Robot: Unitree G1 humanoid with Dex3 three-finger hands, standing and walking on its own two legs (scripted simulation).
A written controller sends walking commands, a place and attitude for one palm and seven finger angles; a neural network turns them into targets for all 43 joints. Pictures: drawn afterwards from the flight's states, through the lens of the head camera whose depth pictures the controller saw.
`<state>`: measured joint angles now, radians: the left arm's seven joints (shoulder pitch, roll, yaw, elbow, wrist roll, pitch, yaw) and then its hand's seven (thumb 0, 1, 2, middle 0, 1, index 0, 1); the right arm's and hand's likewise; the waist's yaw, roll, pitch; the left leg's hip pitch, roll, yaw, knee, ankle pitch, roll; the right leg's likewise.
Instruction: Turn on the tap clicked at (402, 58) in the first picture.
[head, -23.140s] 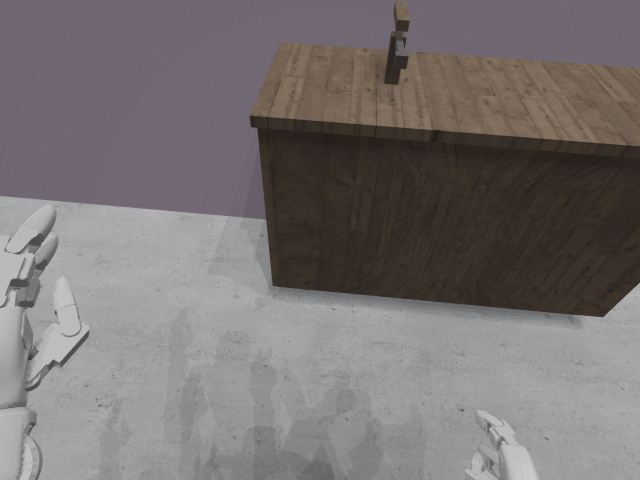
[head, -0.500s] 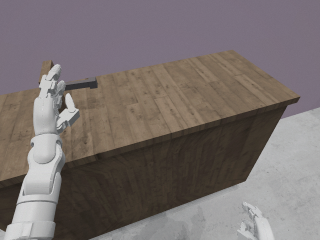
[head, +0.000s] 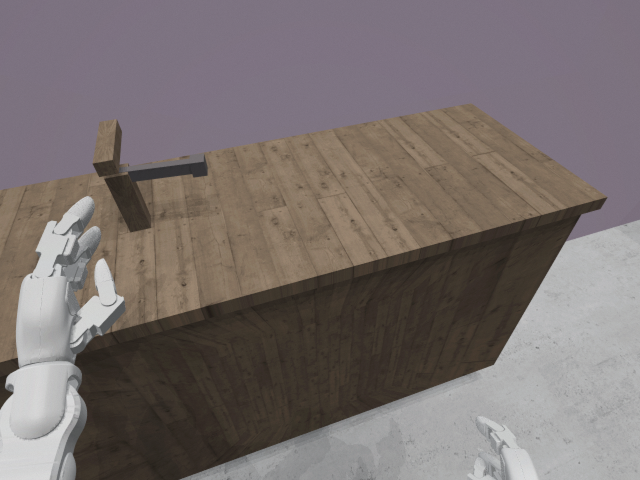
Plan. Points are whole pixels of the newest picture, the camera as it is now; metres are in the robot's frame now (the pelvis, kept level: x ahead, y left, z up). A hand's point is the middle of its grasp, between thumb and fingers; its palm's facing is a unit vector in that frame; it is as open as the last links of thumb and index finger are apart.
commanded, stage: draw the hand back beside the body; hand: left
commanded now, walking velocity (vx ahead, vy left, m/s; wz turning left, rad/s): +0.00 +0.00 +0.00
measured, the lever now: (198, 165) +0.56 +0.28 +0.12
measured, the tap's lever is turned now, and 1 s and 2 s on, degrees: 83 83 83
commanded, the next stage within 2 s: step back with the hand held close in 0.40 s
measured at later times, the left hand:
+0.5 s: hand (102, 333) +0.20 +0.24 +0.16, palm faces +0.43 -0.85 -0.30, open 7.4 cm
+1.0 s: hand (77, 360) +0.18 +0.26 +0.14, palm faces +0.38 -0.81 -0.44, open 7.4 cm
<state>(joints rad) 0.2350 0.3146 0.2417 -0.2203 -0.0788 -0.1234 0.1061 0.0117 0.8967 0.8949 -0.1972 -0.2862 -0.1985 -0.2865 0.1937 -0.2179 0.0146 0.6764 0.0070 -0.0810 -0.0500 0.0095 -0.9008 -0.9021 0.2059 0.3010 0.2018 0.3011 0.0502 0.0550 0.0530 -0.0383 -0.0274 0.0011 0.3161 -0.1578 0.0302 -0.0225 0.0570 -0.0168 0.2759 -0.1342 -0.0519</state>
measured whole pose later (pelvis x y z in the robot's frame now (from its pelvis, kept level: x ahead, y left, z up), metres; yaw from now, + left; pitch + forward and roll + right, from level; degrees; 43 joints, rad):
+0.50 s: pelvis +0.00 -0.01 +0.00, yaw +1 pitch -8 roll +0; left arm 0.37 0.31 0.25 -0.33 -0.07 -0.13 0.12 0.01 0.90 0.89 -0.20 -0.30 -0.20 -0.30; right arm 0.17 -0.20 0.02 0.67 0.00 -0.14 -0.05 0.01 -0.90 -0.90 0.21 0.30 0.20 0.30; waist 0.06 0.06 0.05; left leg -0.04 -0.02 -0.01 0.34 -0.17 0.02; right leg -0.02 0.06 -0.03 0.30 -0.15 -0.06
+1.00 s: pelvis -0.04 +0.02 -0.01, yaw +1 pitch +0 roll -1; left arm 0.48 0.38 0.32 -0.48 -0.03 -0.13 0.16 0.01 0.89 0.89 -0.21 -0.30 -0.21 -0.30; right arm 0.20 -0.25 -0.02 0.56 0.01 -0.02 -0.08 0.01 -0.90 -0.90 0.20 0.30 0.20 0.30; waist 0.00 0.04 0.04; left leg -0.33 -0.04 0.00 0.51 -0.18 0.05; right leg -0.31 0.04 -0.03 0.46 -0.15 -0.03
